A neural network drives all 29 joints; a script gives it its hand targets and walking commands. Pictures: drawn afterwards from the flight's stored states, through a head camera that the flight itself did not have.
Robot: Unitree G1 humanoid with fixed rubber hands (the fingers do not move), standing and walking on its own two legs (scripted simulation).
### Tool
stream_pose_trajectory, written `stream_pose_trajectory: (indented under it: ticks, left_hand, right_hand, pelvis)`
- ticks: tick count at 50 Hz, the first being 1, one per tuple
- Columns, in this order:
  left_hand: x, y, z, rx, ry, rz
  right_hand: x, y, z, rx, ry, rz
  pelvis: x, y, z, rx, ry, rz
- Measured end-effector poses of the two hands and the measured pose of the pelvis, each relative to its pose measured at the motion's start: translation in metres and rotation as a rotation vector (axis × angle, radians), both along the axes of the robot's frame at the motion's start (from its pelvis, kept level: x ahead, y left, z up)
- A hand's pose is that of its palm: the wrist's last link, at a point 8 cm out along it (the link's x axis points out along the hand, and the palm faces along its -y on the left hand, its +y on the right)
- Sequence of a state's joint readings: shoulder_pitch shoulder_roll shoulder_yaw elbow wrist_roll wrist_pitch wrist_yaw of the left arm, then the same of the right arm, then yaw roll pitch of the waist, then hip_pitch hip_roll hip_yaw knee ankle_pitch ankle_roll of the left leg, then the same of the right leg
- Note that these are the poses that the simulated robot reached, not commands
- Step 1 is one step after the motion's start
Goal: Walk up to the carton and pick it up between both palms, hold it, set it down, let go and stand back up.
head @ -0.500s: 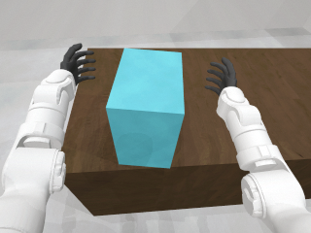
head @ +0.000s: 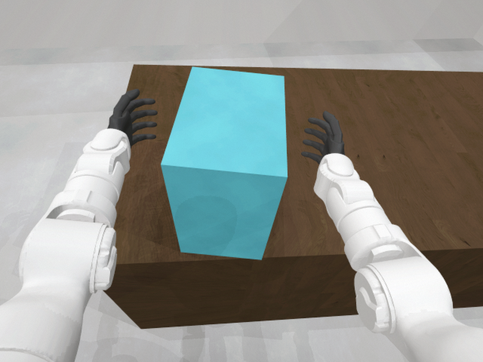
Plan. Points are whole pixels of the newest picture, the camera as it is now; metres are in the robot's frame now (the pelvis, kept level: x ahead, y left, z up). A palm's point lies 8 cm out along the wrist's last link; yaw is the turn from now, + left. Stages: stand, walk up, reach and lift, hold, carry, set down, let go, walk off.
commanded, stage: reach and lift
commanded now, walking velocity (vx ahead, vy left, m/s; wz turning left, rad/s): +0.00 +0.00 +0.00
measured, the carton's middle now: (229, 169) +0.48 +0.02 +0.00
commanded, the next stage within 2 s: none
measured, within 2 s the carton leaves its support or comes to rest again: neither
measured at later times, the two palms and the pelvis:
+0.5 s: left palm (136, 157) +0.46 +0.19 +0.06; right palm (322, 181) +0.40 -0.15 +0.05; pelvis -0.01 +0.01 -0.02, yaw +0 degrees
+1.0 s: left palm (154, 159) +0.46 +0.16 +0.06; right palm (301, 181) +0.41 -0.11 +0.05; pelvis -0.01 +0.02 -0.02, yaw +0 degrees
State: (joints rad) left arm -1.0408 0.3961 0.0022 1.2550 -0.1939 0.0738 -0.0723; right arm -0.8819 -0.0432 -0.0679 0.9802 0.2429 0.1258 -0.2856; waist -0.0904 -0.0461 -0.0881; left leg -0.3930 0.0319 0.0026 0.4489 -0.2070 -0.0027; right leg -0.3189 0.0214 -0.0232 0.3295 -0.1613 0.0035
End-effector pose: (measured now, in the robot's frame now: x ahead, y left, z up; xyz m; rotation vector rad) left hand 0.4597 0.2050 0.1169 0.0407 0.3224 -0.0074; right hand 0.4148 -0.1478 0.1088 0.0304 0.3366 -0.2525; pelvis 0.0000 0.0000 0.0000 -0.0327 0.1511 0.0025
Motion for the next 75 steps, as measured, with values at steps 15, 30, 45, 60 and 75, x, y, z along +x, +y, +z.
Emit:
stream_pose_trajectory:
  ticks: [15,30,45,60,75]
  left_hand:
    - [-0.002,-0.009,-0.039,-0.014,0.001,-0.007]
    - [0.002,-0.012,-0.058,-0.002,-0.038,-0.018]
    - [-0.001,-0.031,-0.068,-0.030,-0.059,-0.064]
    - [-0.016,-0.045,-0.065,-0.040,-0.068,-0.044]
    - [-0.023,-0.045,-0.062,-0.036,-0.040,-0.020]
  right_hand:
    - [-0.002,-0.006,-0.022,-0.040,-0.029,-0.015]
    - [-0.007,0.003,-0.059,-0.026,-0.020,-0.011]
    - [0.000,0.024,-0.057,-0.025,-0.059,0.021]
    - [-0.026,0.043,-0.065,-0.023,-0.123,-0.037]
    - [-0.027,0.042,-0.061,-0.060,-0.095,0.001]
  pelvis:
    - [-0.013,0.003,-0.011,-0.002,0.121,0.016]
    - [-0.014,0.013,-0.021,-0.016,0.196,0.008]
    - [-0.014,0.017,-0.021,-0.021,0.209,0.007]
    - [-0.008,0.020,-0.004,-0.008,0.061,0.011]
    - [0.002,0.010,0.001,0.009,0.009,0.005]
